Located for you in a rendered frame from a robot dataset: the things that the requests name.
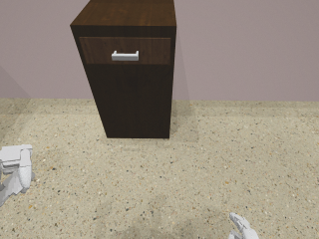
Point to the cabinet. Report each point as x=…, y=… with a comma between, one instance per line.
x=133, y=100

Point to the drawer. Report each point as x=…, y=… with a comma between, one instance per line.
x=152, y=50

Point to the handle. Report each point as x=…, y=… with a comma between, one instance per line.
x=125, y=57

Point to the robot left hand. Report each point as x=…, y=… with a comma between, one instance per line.
x=15, y=160

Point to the robot right hand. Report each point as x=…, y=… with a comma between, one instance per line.
x=243, y=226

